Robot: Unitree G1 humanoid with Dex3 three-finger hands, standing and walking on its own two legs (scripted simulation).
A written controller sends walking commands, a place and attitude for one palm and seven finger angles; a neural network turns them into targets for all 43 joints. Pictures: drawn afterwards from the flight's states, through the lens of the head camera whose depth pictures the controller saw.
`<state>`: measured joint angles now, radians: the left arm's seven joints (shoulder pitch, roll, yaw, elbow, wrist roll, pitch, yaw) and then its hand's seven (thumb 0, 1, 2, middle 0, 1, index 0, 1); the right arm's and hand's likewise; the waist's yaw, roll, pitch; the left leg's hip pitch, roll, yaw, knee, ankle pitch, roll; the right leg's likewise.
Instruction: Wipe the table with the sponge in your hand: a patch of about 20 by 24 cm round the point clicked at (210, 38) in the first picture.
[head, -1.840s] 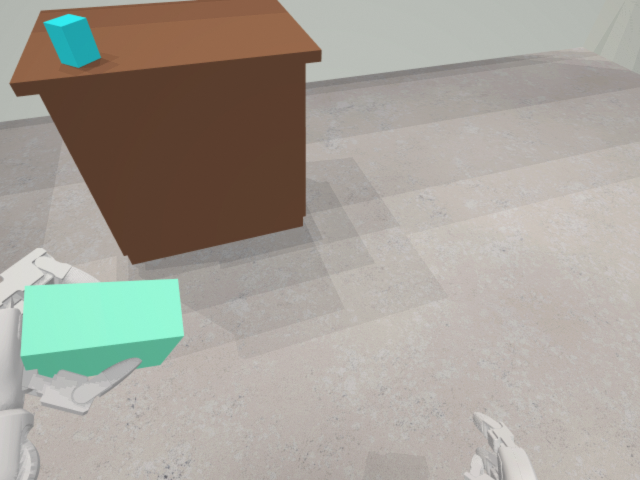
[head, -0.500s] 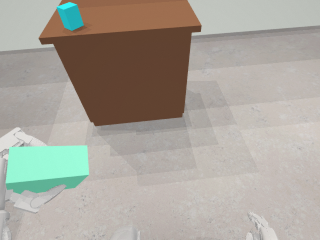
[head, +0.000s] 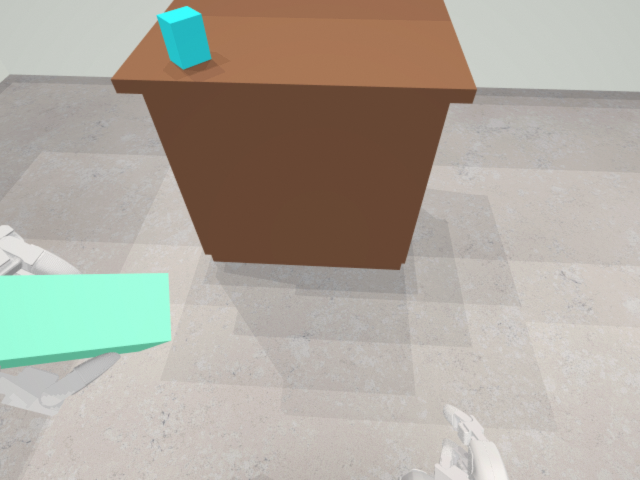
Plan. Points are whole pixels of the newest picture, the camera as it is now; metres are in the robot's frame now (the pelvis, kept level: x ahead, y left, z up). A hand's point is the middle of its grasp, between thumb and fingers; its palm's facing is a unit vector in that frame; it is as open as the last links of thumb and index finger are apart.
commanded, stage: walk to a spot facing it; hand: left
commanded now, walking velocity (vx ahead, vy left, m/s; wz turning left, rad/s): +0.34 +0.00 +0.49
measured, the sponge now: (104, 320) +0.22 +0.21 +0.17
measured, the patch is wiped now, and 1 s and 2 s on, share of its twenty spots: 0.00 0.00 0.00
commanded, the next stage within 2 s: none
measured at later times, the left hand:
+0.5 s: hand (87, 224) +0.31 +0.26 +0.18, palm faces +0.57 -0.67 -0.47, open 9.9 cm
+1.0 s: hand (129, 247) +0.30 +0.23 +0.16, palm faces +0.75 -0.48 -0.47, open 9.9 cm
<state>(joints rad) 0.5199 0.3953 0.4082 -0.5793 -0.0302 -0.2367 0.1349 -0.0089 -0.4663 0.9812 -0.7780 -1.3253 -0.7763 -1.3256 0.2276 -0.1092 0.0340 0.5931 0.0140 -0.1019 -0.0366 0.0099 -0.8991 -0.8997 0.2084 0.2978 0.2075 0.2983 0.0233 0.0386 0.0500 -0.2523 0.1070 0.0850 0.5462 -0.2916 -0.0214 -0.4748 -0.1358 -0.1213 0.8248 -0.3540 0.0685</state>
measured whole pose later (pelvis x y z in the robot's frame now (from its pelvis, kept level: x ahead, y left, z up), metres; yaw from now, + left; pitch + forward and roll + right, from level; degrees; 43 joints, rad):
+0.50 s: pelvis +0.14 -0.02 -0.02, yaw +14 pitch -1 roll +1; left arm 0.45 0.45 0.45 -0.62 -0.02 -0.23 0.17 -0.01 -0.47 0.98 -0.78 -1.33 -0.78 -1.33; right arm 0.14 -0.21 -0.06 0.54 0.01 -0.05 -0.05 0.01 -0.91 -0.90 0.20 0.30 0.20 0.30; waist -0.03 -0.04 0.11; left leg -0.39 0.07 0.16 0.70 -0.27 0.04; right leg -0.40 -0.14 -0.11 1.22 -0.60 0.07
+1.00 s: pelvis +0.24 -0.09 +0.01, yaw +33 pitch -1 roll +4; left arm 0.44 0.32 0.31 -0.40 -0.02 -0.12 0.14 -0.01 -0.47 0.99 -0.77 -1.33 -0.77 -1.33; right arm 0.14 -0.27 -0.02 0.64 0.00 -0.05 -0.09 0.01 -0.90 -0.90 0.21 0.30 0.20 0.30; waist -0.01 0.03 0.06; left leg -0.52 0.03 0.05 1.23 -0.41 -0.08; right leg -0.25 -0.13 -0.24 0.54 -0.28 -0.05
